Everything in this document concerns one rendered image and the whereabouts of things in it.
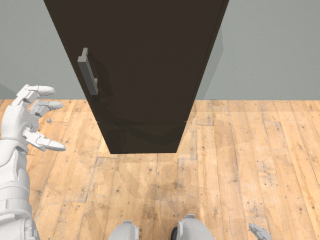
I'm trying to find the left robot upper arm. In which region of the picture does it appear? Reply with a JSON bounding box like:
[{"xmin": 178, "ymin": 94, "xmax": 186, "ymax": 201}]
[{"xmin": 0, "ymin": 218, "xmax": 41, "ymax": 240}]

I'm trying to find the left robot forearm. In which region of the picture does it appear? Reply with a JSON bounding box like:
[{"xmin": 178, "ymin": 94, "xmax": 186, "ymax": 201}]
[{"xmin": 0, "ymin": 139, "xmax": 32, "ymax": 226}]

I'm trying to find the right robot shin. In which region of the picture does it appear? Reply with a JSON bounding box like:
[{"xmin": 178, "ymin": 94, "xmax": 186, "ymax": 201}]
[{"xmin": 176, "ymin": 214, "xmax": 195, "ymax": 240}]

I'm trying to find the left robot thigh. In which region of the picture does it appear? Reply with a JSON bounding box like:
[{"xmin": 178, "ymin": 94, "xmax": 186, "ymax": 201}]
[{"xmin": 108, "ymin": 223, "xmax": 139, "ymax": 240}]

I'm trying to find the left robot hand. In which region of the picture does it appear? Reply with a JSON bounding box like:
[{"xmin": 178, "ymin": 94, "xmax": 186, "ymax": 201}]
[{"xmin": 1, "ymin": 84, "xmax": 66, "ymax": 152}]

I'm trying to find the cupboard door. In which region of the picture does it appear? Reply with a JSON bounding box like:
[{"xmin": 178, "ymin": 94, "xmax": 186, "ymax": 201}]
[{"xmin": 49, "ymin": 0, "xmax": 223, "ymax": 123}]

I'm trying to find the handle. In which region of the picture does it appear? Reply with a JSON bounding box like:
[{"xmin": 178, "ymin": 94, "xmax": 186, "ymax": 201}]
[{"xmin": 77, "ymin": 47, "xmax": 98, "ymax": 95}]

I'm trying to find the right robot hand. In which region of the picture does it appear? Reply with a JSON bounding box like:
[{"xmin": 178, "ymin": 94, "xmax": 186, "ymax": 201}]
[{"xmin": 248, "ymin": 222, "xmax": 271, "ymax": 240}]

